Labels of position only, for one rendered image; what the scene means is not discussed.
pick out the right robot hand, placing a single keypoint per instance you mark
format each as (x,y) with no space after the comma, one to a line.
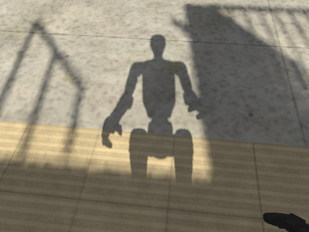
(290,222)

